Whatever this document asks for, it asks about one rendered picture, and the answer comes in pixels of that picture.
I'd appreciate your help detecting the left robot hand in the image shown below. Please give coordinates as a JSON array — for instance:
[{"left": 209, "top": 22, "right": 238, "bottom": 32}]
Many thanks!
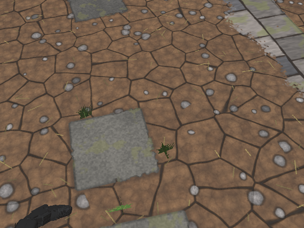
[{"left": 14, "top": 204, "right": 72, "bottom": 228}]

